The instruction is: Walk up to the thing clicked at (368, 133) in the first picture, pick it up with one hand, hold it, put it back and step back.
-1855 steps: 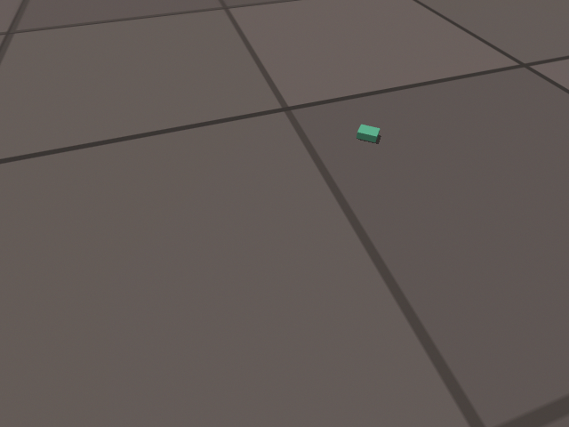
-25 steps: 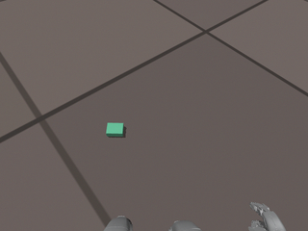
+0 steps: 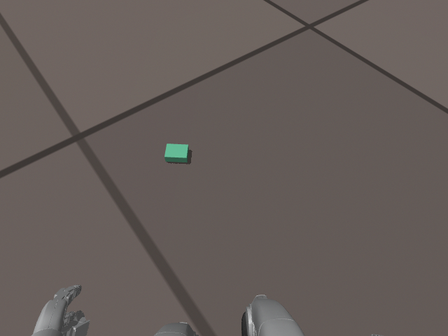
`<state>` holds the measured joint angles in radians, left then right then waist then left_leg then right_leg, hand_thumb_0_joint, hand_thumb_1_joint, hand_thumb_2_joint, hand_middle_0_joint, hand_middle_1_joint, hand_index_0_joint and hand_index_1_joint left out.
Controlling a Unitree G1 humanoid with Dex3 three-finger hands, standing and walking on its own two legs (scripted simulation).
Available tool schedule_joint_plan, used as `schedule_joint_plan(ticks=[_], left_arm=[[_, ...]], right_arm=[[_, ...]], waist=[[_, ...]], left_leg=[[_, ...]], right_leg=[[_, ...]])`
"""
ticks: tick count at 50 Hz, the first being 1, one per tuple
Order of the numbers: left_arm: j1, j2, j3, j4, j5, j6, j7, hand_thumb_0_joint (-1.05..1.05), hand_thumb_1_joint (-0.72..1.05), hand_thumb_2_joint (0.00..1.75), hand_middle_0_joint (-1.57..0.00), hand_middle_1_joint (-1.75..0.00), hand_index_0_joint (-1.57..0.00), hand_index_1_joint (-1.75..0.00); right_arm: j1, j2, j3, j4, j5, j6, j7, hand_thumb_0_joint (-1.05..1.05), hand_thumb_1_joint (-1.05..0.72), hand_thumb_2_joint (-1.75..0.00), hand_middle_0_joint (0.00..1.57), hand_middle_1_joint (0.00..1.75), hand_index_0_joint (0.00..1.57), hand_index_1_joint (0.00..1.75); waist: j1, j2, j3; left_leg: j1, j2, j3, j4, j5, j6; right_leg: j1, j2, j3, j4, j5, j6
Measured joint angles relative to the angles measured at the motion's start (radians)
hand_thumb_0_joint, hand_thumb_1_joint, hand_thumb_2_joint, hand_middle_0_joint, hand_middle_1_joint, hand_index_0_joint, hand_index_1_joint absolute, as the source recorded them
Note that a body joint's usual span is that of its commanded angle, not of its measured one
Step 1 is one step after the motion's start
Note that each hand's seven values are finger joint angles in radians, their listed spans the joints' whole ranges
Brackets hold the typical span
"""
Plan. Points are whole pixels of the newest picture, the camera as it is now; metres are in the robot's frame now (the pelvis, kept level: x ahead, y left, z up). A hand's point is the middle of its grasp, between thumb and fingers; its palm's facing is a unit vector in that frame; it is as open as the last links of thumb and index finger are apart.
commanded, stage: step back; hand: left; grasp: from above
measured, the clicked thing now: (176, 153) +0.98 +0.22 -0.73
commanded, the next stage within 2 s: stand in 1.40 s
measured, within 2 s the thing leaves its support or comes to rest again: neither
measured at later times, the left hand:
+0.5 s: hand out of the picture -0.07 +0.25 -0.13, palm faces +0.00 -0.91 -0.42, open 7.4 cm
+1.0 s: hand out of the picture +0.00 +0.23 -0.13, palm faces +0.01 -0.92 -0.38, open 7.4 cm
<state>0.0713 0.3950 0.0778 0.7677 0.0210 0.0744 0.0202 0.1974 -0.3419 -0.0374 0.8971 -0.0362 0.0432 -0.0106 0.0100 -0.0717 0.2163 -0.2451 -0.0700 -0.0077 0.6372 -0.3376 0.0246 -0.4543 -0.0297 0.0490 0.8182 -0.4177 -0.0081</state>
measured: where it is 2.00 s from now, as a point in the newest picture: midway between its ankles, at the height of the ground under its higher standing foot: outside the picture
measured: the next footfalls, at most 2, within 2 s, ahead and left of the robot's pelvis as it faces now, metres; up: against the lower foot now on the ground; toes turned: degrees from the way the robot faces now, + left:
right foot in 0.26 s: -0.10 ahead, -0.15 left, +0.00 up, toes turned -1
left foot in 0.58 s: -0.08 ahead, +0.11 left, +0.00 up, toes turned -3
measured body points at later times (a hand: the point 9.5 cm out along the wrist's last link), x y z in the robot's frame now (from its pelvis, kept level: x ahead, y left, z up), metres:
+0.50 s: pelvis -0.12 -0.03 +0.01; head -0.12 -0.05 +0.46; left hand -0.07 +0.29 -0.10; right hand -0.06 -0.35 -0.12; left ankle -0.10 +0.12 -0.69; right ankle -0.14 -0.15 -0.72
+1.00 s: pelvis -0.09 -0.04 +0.01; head -0.08 -0.05 +0.46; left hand +0.00 +0.27 -0.10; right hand -0.04 -0.35 -0.12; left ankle -0.12 +0.11 -0.70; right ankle -0.06 -0.14 -0.72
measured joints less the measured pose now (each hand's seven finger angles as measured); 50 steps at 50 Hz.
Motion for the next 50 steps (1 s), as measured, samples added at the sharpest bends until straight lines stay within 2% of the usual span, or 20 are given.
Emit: schedule_joint_plan(ticks=[2,4,7,10,13,15,16,18,20,22,28,30,31,32,35,39,43,46,48,50], left_arm=[[0.005,-0.012,-0.008,0.023,-0.002,0.012,-0.001,0.0,0.9,0.9,-0.21,-0.3,-0.2,-0.3],[0.019,-0.014,-0.011,0.035,-0.011,0.016,-0.007,0.0,0.9,0.9,-0.21,-0.3,-0.2,-0.3],[0.052,-0.01,-0.011,0.045,-0.012,0.006,-0.012,0.0,0.9,0.9,-0.21,-0.3,-0.2,-0.3],[0.083,-0.006,-0.011,0.066,-0.006,-0.012,-0.015,0.0,0.9,0.9,-0.21,-0.3,-0.2,-0.3],[0.123,-0.002,-0.015,0.104,-0.002,-0.041,-0.019,0.0,0.9,0.9,-0.21,-0.3,-0.2,-0.3],[0.128,-0.033,-0.012,0.152,0.009,-0.057,-0.017,0.0,0.9,0.9,-0.21,-0.3,-0.2,-0.3],[0.142,-0.045,-0.015,0.166,0.015,-0.061,-0.019,0.0,0.9,0.9,-0.21,-0.3,-0.2,-0.3],[0.179,-0.047,-0.021,0.18,0.024,-0.063,-0.025,0.0,0.9,0.9,-0.21,-0.3,-0.2,-0.3],[0.201,-0.049,-0.02,0.195,0.025,-0.063,-0.023,0.0,0.9,0.9,-0.21,-0.3,-0.21,-0.3],[0.202,-0.051,-0.017,0.204,0.023,-0.067,-0.021,0.0,0.9,0.9,-0.21,-0.3,-0.21,-0.3],[0.174,-0.028,-0.006,0.177,0.027,-0.088,-0.03,0.0,0.9,0.9,-0.21,-0.3,-0.21,-0.3],[0.156,-0.006,-0.003,0.174,0.024,-0.08,-0.032,0.0,0.9,0.9,-0.21,-0.3,-0.21,-0.3],[0.156,0.004,-0.002,0.173,0.021,-0.076,-0.03,0.0,0.9,0.9,-0.21,-0.3,-0.21,-0.3],[0.159,0.008,-0.002,0.178,0.016,-0.072,-0.029,0.0,0.9,0.9,-0.21,-0.3,-0.21,-0.3],[0.153,0.011,-0.007,0.204,0.008,-0.061,-0.032,0.0,0.9,0.9,-0.21,-0.3,-0.2,-0.3],[0.14,0.025,-0.006,0.196,0.002,-0.074,-0.042,0.0,0.9,0.9,-0.21,-0.3,-0.2,-0.3],[0.115,0.019,-0.006,0.197,-0.001,-0.084,-0.043,0.0,0.9,0.9,-0.21,-0.3,-0.2,-0.3],[0.095,-0.004,-0.007,0.206,0.002,-0.099,-0.034,0.0,0.9,0.9,-0.21,-0.3,-0.2,-0.3],[0.084,-0.029,-0.013,0.209,0.009,-0.107,-0.029,0.0,0.9,0.9,-0.21,-0.3,-0.2,-0.3],[0.077,-0.045,-0.021,0.21,0.012,-0.105,-0.032,0.0,0.9,0.9,-0.21,-0.3,-0.2,-0.3]], right_arm=[[0.001,-0.002,0.005,-0.009,-0.004,-0.004,0.005,0.0,-0.91,-0.9,0.21,0.3,0.21,0.3],[-0.003,-0.001,0.008,-0.016,-0.009,-0.004,0.001,0.0,-0.91,-0.9,0.21,0.3,0.21,0.3],[-0.029,-0.009,0.005,-0.031,-0.006,-0.004,0.0,0.0,-0.9,-0.9,0.21,0.3,0.21,0.3],[-0.065,-0.021,-0.003,-0.054,-0.004,-0.01,0.002,0.0,-0.9,-0.9,0.21,0.3,0.21,0.3],[-0.103,-0.038,-0.007,-0.071,-0.005,-0.007,0.01,0.0,-0.9,-0.9,0.21,0.3,0.21,0.3],[-0.123,-0.064,-0.016,-0.062,-0.002,0.001,0.011,0.0,-0.91,-0.9,0.21,0.3,0.21,0.3],[-0.114,-0.067,-0.02,-0.056,-0.001,0.006,0.008,0.0,-0.91,-0.9,0.2,0.3,0.21,0.3],[-0.078,-0.058,-0.02,-0.031,0.003,0.015,0.007,0.0,-0.91,-0.9,0.2,0.3,0.21,0.3],[-0.05,-0.059,-0.02,-0.003,0.01,0.018,0.016,0.0,-0.91,-0.9,0.2,0.3,0.21,0.3],[-0.017,-0.066,-0.021,0.018,0.014,0.012,0.019,0.0,-0.91,-0.9,0.2,0.3,0.21,0.3],[0.056,-0.067,-0.022,0.083,0.001,-0.001,0.036,0.0,-0.91,-0.9,0.2,0.3,0.21,0.3],[0.057,-0.047,-0.026,0.1,-0.002,-0.016,0.039,0.01,-0.91,-0.9,0.2,0.3,0.21,0.3],[0.054,-0.034,-0.027,0.103,-0.005,-0.026,0.039,0.01,-0.91,-0.9,0.2,0.3,0.21,0.3],[0.056,-0.025,-0.027,0.1,-0.008,-0.036,0.04,0.01,-0.91,-0.9,0.2,0.3,0.21,0.3],[0.072,-0.015,-0.027,0.082,-0.007,-0.057,0.043,0.01,-0.91,-0.9,0.2,0.3,0.21,0.3],[0.082,-0.006,-0.021,0.071,-0.005,-0.07,0.037,0.0,-0.91,-0.9,0.21,0.3,0.21,0.3],[0.076,-0.02,-0.02,0.064,-0.001,-0.064,0.032,0.0,-0.91,-0.9,0.21,0.3,0.21,0.3],[0.06,-0.04,-0.016,0.066,0.012,-0.043,0.022,0.0,-0.91,-0.9,0.21,0.3,0.21,0.3],[0.049,-0.044,-0.014,0.074,0.02,-0.029,0.01,0.0,-0.91,-0.9,0.2,0.3,0.21,0.3],[0.04,-0.039,-0.01,0.082,0.02,-0.024,0.005,0.0,-0.91,-0.9,0.2,0.3,0.21,0.3]], waist=[[-0.027,0.034,-0.015],[-0.026,0.041,-0.037],[-0.008,0.039,-0.061],[0.005,0.039,-0.065],[0.02,0.047,-0.075],[0.008,0.125,-0.057],[0.002,0.145,-0.067],[0.028,0.128,-0.112],[0.039,0.114,-0.139],[0.027,0.121,-0.153],[0.015,0.125,-0.163],[0.016,0.083,-0.142],[0.024,0.053,-0.13],[0.023,0.041,-0.131],[-0.008,0.054,-0.145],[-0.016,0.042,-0.143],[-0.028,0.048,-0.134],[-0.026,0.084,-0.126],[-0.024,0.112,-0.13],[-0.009,0.106,-0.141]], left_leg=[[-0.021,0.035,-0.034,-0.004,0.024,0.003],[-0.033,0.056,-0.038,-0.04,0.063,0.001],[-0.063,0.079,-0.023,-0.073,0.109,-0.008],[-0.099,0.092,-0.004,-0.069,0.136,-0.011],[-0.148,0.114,0.027,-0.014,0.132,-0.022],[-0.174,0.153,-0.02,0.056,0.095,-0.01],[-0.183,0.139,-0.058,0.084,0.027,-0.007],[-0.194,0.079,-0.092,0.155,-0.089,-0.017],[-0.19,0.039,-0.111,0.234,-0.089,-0.025],[-0.179,0.02,-0.129,0.273,-0.065,-0.033],[-0.048,0.056,-0.076,0.064,-0.12,-0.039],[0.0,0.034,-0.047,-0.043,0.006,-0.028],[0.019,0.017,-0.025,-0.071,0.045,-0.023],[0.024,0.012,-0.014,-0.079,0.051,-0.018],[0.03,0.032,-0.032,-0.094,0.045,0.008],[0.058,0.048,-0.033,-0.141,0.063,-0.008],[0.063,0.06,-0.038,-0.117,0.038,-0.026],[0.041,0.086,-0.05,-0.021,-0.027,-0.044],[0.007,0.081,-0.097,0.066,-0.087,-0.027],[-0.026,0.058,-0.089,0.146,-0.172,-0.022]], right_leg=[[-0.023,0.073,0.025,0.167,-0.113,-0.002],[-0.035,0.121,0.068,0.315,-0.112,-0.006],[0.001,0.13,0.088,0.373,-0.086,0.004],[0.107,0.084,0.061,0.19,-0.085,0.019],[0.243,0.038,0.022,-0.142,-0.039,0.01],[0.284,0.083,-0.015,-0.214,0.03,0.005],[0.286,0.092,-0.026,-0.212,0.037,0.003],[0.263,0.073,-0.004,-0.192,0.038,-0.008],[0.259,0.052,0.011,-0.203,0.051,-0.01],[0.26,0.036,-0.007,-0.223,0.066,-0.004],[0.231,0.008,-0.063,-0.214,0.066,0.006],[0.221,-0.027,-0.055,-0.182,0.051,0.013],[0.214,-0.045,-0.033,-0.158,0.04,0.0],[0.195,-0.043,-0.02,-0.114,0.008,-0.008],[0.134,0.004,-0.028,0.032,-0.083,-0.021],[0.091,0.005,-0.044,0.024,-0.055,-0.02],[0.115,0.003,-0.061,-0.126,0.02,-0.014],[0.168,0.028,-0.085,-0.248,0.189,-0.012],[0.173,0.041,-0.106,-0.232,0.17,-0.015],[0.174,0.028,-0.102,-0.221,0.148,-0.022]])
